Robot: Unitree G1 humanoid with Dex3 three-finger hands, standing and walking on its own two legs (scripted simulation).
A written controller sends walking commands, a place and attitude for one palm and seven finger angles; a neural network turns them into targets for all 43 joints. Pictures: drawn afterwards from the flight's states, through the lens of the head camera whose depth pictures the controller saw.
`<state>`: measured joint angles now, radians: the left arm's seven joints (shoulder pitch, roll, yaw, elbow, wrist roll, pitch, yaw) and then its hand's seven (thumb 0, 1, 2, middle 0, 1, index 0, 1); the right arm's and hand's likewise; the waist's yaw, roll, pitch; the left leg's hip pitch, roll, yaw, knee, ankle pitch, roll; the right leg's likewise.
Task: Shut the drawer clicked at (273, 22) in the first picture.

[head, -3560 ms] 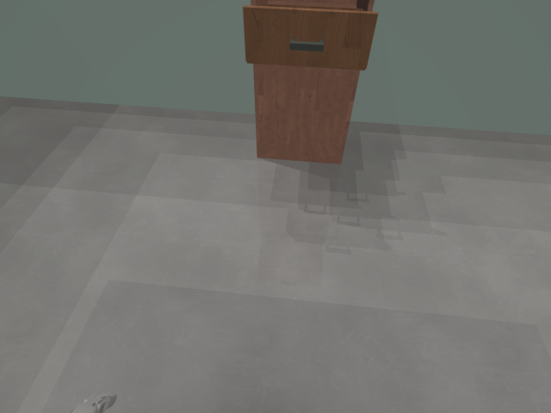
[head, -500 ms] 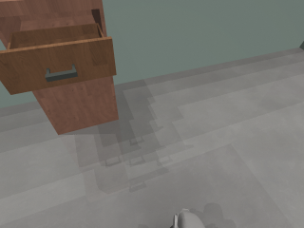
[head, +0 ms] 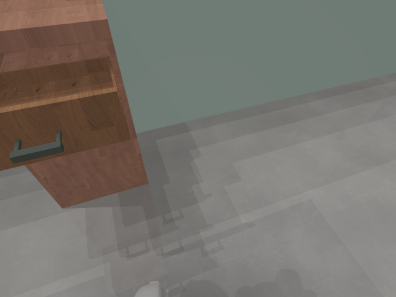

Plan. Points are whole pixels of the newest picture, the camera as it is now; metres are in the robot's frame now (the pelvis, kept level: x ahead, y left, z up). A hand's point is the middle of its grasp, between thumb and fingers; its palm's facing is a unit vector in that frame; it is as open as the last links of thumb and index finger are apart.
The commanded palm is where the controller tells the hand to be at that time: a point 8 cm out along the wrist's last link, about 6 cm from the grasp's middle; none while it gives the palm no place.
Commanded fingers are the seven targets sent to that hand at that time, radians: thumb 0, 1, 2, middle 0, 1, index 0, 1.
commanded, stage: turn to face it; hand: left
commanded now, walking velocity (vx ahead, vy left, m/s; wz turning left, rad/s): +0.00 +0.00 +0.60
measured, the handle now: (38, 145) +0.45 +0.42 +0.02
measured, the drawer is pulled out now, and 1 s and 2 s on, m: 0.30 0.30 0.30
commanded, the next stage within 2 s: take the last steps up to it in 0.64 s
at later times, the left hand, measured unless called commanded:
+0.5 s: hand out of the picture +0.09 +0.22 -0.16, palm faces +0.26 -0.93 -0.26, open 7.4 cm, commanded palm none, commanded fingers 0.00 0.90 0.90 -0.20 -0.30 -0.20 -0.30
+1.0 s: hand out of the picture -0.04 +0.12 -0.15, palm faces +0.49 -0.84 -0.22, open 7.3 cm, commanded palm none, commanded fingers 0.00 0.90 0.90 -0.20 -0.30 -0.20 -0.30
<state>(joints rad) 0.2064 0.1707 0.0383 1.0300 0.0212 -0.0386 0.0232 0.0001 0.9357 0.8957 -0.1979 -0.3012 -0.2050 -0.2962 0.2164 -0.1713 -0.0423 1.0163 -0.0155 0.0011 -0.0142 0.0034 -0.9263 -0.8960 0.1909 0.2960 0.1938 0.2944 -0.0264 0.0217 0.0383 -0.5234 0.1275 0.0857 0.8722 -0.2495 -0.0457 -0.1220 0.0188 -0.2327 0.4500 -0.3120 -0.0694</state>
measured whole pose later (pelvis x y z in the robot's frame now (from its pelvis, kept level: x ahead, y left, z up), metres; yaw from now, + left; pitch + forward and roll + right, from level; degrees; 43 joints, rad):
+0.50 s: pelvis +0.06 +0.00 +0.00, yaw +13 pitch +0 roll -1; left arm 0.18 0.23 0.07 0.93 0.02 0.05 0.02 0.01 0.91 0.90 -0.20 -0.30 -0.20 -0.30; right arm 0.19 -0.19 -0.05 0.94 -0.02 0.03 0.00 0.00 -0.90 -0.90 0.20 0.30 0.20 0.30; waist -0.01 0.02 0.07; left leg -0.33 -0.01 0.00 0.49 -0.16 0.03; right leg -0.40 -0.06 -0.02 0.84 -0.43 0.08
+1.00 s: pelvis +0.05 -0.04 +0.01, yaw +25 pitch +0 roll +1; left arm 0.37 0.16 0.03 1.01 0.03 -0.03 0.01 0.01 0.91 0.90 -0.20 -0.30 -0.21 -0.30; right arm 0.21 -0.24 -0.07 1.02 -0.03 0.07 0.03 0.01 -0.91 -0.90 0.19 0.30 0.20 0.29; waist 0.06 0.01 0.03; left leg -0.39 0.07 0.02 0.93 -0.36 -0.06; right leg -0.17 -0.08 -0.20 0.40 -0.22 -0.01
